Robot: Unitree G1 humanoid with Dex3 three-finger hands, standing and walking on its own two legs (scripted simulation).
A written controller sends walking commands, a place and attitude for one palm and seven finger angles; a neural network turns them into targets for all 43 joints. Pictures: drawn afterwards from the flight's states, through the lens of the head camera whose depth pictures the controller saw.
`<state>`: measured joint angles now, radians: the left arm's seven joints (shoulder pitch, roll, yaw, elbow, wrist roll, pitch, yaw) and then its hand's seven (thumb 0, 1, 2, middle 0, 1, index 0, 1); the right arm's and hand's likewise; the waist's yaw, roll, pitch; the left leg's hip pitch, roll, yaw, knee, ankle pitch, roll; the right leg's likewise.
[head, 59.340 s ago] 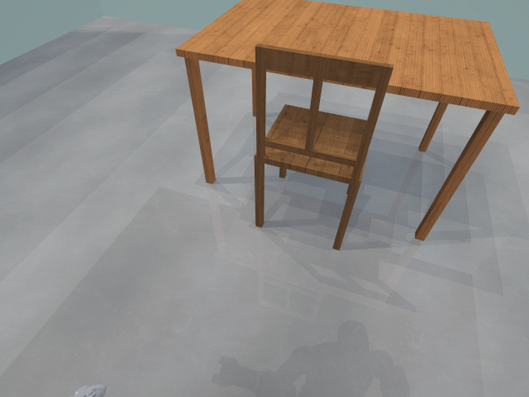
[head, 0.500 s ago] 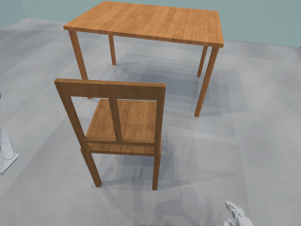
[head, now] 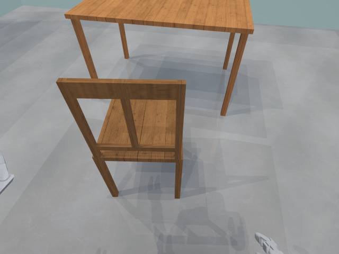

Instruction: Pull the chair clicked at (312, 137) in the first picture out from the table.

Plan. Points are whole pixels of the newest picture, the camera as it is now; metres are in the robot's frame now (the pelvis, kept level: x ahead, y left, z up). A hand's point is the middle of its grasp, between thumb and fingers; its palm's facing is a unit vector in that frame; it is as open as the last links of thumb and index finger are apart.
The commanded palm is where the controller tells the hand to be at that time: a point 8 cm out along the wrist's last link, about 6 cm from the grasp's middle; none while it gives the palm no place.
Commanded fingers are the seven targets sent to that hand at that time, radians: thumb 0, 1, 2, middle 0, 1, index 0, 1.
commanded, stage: let the arm hang, fingers relaxed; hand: left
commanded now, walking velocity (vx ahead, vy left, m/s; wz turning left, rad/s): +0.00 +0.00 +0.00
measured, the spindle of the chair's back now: (130, 124) +0.57 +0.18 -0.10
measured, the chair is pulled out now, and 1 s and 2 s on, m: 0.63 0.63 0.63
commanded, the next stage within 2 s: look to check the result in 1.10 s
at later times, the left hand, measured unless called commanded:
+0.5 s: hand out of the picture +0.03 +0.19 -0.16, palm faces +0.04 -0.97 -0.22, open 7.1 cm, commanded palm none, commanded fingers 0.00 0.90 0.90 -0.20 -0.30 -0.20 -0.30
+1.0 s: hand out of the picture -0.06 +0.14 -0.17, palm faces +0.04 -0.99 -0.13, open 7.4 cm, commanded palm none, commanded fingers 0.00 0.90 0.90 -0.20 -0.30 -0.20 -0.30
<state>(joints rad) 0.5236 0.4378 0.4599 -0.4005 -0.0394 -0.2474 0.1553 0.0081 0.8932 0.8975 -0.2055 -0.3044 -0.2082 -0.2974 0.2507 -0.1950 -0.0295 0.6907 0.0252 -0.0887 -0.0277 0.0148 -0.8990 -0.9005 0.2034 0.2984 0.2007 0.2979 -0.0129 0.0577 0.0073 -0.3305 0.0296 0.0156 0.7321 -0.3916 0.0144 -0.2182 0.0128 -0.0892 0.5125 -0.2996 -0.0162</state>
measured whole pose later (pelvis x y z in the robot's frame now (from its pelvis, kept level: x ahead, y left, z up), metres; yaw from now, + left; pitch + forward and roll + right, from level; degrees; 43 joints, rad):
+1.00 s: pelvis -0.03 +0.00 +0.01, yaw +0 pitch -2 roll +0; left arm 0.35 0.09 -0.02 1.10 0.01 0.01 0.03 0.00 0.91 0.90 -0.20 -0.30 -0.20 -0.29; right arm 0.39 -0.11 0.00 1.10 -0.01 0.01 -0.04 0.01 -0.90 -0.90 0.20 0.30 0.20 0.30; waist 0.00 0.00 0.04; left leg -0.21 0.01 0.05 0.45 -0.21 0.01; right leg -0.19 -0.01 -0.06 0.45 -0.23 -0.01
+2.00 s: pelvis -0.01 -0.01 +0.01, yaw +1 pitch -2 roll +0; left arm 0.32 0.11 -0.01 1.09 0.01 0.00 0.04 0.00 0.91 0.90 -0.19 -0.30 -0.20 -0.29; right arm 0.33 -0.10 0.00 1.11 -0.01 0.00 -0.04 0.00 -0.91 -0.90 0.20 0.30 0.20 0.30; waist 0.00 0.00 0.06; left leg -0.19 0.02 0.03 0.45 -0.23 0.00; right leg -0.16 0.00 -0.07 0.44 -0.26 -0.02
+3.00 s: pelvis -0.01 -0.02 +0.01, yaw +1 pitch -2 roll +0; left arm 0.33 0.11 -0.01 1.09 0.01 0.00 0.04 0.00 0.91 0.90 -0.19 -0.30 -0.20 -0.29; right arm 0.34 -0.10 0.00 1.12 -0.01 -0.01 -0.05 0.00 -0.90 -0.90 0.20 0.30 0.20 0.30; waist 0.00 0.01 0.05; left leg -0.18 0.03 0.02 0.43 -0.22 -0.01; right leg -0.15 0.00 -0.08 0.44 -0.26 -0.03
